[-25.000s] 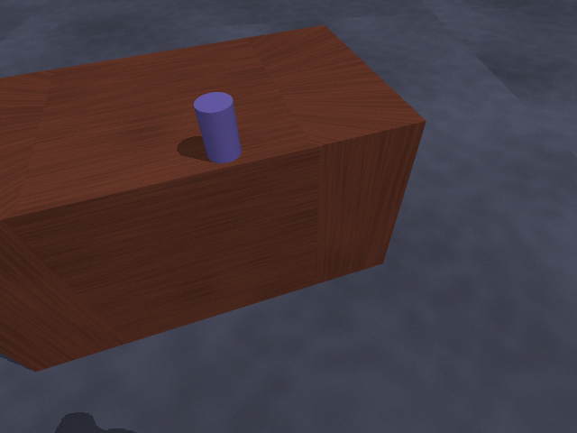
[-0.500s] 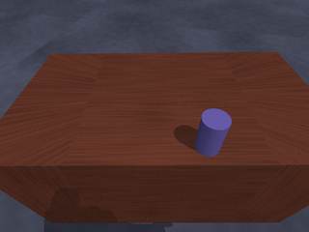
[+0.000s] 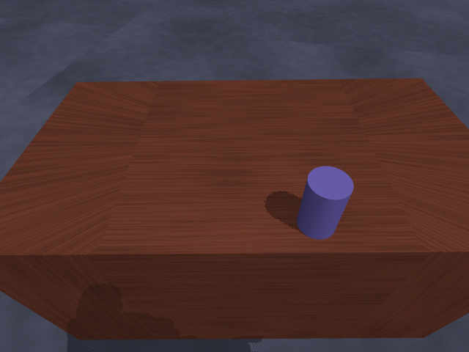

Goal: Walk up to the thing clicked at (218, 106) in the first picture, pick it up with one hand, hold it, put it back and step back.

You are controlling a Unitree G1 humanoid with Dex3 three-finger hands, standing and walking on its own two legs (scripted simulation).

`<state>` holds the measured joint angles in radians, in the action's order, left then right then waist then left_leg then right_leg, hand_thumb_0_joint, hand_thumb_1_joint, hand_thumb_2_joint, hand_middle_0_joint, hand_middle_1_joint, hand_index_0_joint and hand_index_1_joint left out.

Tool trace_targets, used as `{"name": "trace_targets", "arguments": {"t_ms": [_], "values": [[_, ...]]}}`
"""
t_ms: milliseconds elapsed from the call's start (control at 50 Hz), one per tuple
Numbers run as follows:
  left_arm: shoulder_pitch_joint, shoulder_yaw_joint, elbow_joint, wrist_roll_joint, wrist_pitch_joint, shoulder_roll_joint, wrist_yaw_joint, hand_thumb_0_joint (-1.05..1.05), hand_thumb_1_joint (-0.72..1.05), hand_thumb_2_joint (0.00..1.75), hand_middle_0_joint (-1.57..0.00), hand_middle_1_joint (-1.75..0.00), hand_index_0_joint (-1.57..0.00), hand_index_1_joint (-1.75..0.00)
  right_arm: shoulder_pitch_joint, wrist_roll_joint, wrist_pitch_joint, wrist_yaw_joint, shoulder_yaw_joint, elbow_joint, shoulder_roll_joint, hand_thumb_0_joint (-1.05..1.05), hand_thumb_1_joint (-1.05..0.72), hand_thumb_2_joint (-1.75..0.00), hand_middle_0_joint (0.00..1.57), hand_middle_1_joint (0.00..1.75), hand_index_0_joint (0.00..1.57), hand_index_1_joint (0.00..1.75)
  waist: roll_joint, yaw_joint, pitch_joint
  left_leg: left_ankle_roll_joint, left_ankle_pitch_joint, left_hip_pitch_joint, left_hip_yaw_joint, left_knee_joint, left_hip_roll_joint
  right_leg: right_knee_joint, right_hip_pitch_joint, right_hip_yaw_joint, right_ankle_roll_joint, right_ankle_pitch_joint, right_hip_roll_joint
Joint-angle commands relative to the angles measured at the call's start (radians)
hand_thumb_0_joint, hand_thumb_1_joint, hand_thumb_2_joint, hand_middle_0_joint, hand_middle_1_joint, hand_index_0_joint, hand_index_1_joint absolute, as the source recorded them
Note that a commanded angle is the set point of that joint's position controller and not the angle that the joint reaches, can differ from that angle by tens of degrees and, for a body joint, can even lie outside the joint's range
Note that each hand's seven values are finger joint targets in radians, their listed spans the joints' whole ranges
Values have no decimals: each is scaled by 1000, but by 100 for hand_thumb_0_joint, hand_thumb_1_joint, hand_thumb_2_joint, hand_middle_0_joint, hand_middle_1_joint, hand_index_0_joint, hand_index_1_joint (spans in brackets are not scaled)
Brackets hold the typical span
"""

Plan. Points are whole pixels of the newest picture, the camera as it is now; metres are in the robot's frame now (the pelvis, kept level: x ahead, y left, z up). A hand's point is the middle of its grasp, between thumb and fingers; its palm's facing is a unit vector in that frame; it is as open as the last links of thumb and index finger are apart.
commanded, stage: home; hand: right
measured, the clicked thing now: (322, 204) +0.41 -0.16 -0.01
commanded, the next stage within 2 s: stand in 0.30 s
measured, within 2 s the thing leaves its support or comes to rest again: neither
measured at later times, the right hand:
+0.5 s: hand out of the picture +0.08 -0.25 -0.15, palm faces -0.02 +0.94 -0.35, open 17.2 cm
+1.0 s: hand out of the picture +0.07 -0.25 -0.16, palm faces -0.02 +0.94 -0.35, open 7.8 cm
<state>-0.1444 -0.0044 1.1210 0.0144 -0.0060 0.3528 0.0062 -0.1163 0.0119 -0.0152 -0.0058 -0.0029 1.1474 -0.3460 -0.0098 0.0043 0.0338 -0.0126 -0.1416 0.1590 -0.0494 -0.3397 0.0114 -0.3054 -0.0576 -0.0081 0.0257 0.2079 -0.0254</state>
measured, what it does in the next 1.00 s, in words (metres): stands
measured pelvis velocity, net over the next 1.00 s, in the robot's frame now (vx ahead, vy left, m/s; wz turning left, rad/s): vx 0.00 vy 0.00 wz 0.01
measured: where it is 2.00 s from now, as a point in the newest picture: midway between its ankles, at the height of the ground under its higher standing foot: outside the picture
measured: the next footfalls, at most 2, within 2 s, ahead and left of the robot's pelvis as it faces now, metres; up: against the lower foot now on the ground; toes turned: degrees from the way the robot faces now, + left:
none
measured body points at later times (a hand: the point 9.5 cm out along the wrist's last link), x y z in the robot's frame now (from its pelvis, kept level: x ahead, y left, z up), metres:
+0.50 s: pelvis +0.01 +0.00 +0.00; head +0.01 +0.01 +0.45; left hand +0.07 +0.30 -0.14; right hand +0.08 -0.30 -0.13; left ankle +0.03 +0.11 -0.75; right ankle -0.02 -0.14 -0.75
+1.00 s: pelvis +0.00 +0.00 +0.00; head +0.01 +0.00 +0.45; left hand +0.06 +0.30 -0.14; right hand +0.07 -0.30 -0.13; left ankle +0.03 +0.11 -0.75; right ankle -0.02 -0.14 -0.75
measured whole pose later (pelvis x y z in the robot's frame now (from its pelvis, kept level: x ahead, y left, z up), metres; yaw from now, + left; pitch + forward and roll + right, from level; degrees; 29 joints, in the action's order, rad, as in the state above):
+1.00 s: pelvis +0.00 +0.00 +0.00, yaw +0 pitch -2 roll +0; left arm -0.16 0.00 1.12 0.01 -0.01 0.35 0.01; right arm -0.12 0.01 -0.01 -0.01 0.00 1.15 -0.34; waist -0.01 0.00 0.04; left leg -0.01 -0.14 0.15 -0.04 -0.33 0.01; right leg -0.30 -0.05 -0.02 0.02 0.21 -0.03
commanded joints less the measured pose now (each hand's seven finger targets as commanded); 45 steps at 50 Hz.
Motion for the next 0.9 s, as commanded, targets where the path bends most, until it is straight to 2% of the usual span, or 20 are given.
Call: {"name": "trace_targets", "arguments": {"t_ms": [0,20,40,100,180,220,240,300,340,380,420,440,480,540,600,720,760,780,800,880], "values": [[31,37,-59,0,-18,210,-18,0,90,90,-20,-30,-20,-30,43,0,-18,14,41,-61,-225,0,59,-3,5,4,5,4,10,3,-28,-15,43,-48,132,69,120,69,-64,82,-45,-44,-107],[28,36,-64,1,-20,208,-16,0,90,90,-20,-30,-20,-30,43,1,-21,15,41,-62,-226,0,58,-3,5,5,5,5,16,-2,-62,-16,106,-74,127,57,124,57,-49,85,-45,-96,-112],[28,35,-61,-1,-19,206,-17,0,90,90,-20,-30,-20,-30,38,-2,-20,14,38,-59,-220,0,58,-3,5,5,5,5,18,2,-40,-14,82,-60,128,64,121,66,-64,83,-44,-75,-110],[27,34,-63,0,-20,208,-18,0,90,90,-20,-30,-20,-30,42,-2,-21,16,40,-60,-222,0,58,-3,5,5,5,5,10,-1,-64,-15,158,-86,126,46,126,53,-44,80,-43,-127,-112],[24,36,-59,1,-17,209,-18,0,90,90,-20,-30,-20,-30,37,-2,-18,17,40,-57,-224,0,58,-3,5,5,5,5,10,2,-47,-17,81,-71,128,62,120,63,-55,78,-42,-83,-111],[21,34,-59,1,-18,207,-18,0,90,90,-20,-30,-20,-30,39,-2,-18,16,39,-57,-223,0,58,-3,5,4,5,4,11,2,-39,-16,85,-80,131,60,122,66,-74,78,-42,-81,-112],[29,36,-63,2,-18,213,-19,0,90,90,-20,-30,-20,-30,35,-2,-19,17,40,-57,-219,0,57,-4,5,5,5,5,0,5,-49,-15,123,-88,130,56,125,56,-65,79,-45,-104,-113],[26,36,-59,-2,-17,208,-19,0,90,90,-20,-30,-20,-30,34,-1,-17,16,40,-55,-219,0,56,-4,5,5,5,5,10,4,-39,-17,91,-66,127,59,122,65,-57,80,-43,-84,-114],[22,33,-64,1,-20,204,-18,0,90,90,-20,-30,-20,-30,44,-2,-19,16,40,-58,-222,0,59,-3,5,4,5,4,8,0,-56,-15,159,-90,128,48,127,61,-55,77,-43,-125,-115],[30,36,-63,-3,-18,207,-19,0,90,90,-20,-30,-20,-30,37,-1,-20,17,40,-54,-221,0,59,-3,5,4,5,4,15,2,-53,-12,161,-78,126,53,125,55,-40,77,-43,-120,-113],[22,33,-59,-2,-18,201,-20,0,90,90,-20,-30,-20,-30,39,-2,-18,16,41,-56,-218,0,43,-19,20,20,20,20,3,3,-39,-14,144,-60,129,52,124,64,-39,74,-41,-112,-114],[19,34,-62,-2,-20,203,-18,0,90,90,-20,-30,-20,-30,39,-2,-19,16,42,-56,-223,0,35,-27,20,28,20,28,7,1,-56,-14,151,-85,126,49,125,62,-40,78,-41,-120,-115],[26,37,-63,-1,-18,207,-19,0,90,90,-20,-30,-20,-30,41,-2,-17,17,41,-56,-217,0,19,-43,20,30,20,30,15,4,-43,-12,123,-71,128,54,123,67,-43,76,-42,-103,-115],[25,37,-64,-1,-21,211,-20,0,90,90,-20,-30,-20,-30,44,-4,-17,15,40,-59,-214,0,-5,-67,20,30,20,30,-4,3,-53,-12,166,-88,128,46,125,67,-45,76,-40,-137,-116],[27,36,-67,-1,-20,203,-19,0,90,90,-20,-30,-20,-30,45,-3,-19,16,41,-60,-219,0,-29,-90,20,30,20,30,15,3,-55,-14,164,-83,123,44,125,65,-35,75,-41,-141,-118],[22,39,-62,-1,-18,206,-17,0,90,90,-20,-30,-20,-30,47,-2,-16,15,40,-58,-215,0,-77,-90,20,30,20,30,14,2,-16,-9,90,-58,132,68,120,76,-60,73,-43,-68,-111],[24,42,-66,2,-18,210,-17,0,90,90,-20,-30,-20,-30,49,-2,-17,16,45,-61,-223,0,-90,-90,20,30,20,30,14,2,-33,-14,66,-74,131,66,122,75,-61,75,-45,-64,-113],[28,42,-63,1,-16,210,-17,0,90,90,-20,-30,-20,-30,45,-3,-16,15,41,-58,-212,0,-90,-90,20,30,20,30,11,7,-3,-10,35,-58,136,79,119,78,-85,72,-44,-29,-108],[25,41,-63,3,-15,205,-17,0,90,90,-20,-30,-20,-30,53,-2,-15,15,44,-61,-218,0,-90,-90,20,30,20,30,9,4,-12,-10,26,-61,138,77,121,80,-80,71,-46,-23,-108],[23,41,-69,0,-21,206,-16,0,90,90,-20,-30,-20,-30,45,-2,-18,14,45,-60,-221,0,-90,-90,20,30,20,30,13,3,-52,-14,110,-81,131,56,125,73,-51,81,-45,-83,-115]]}}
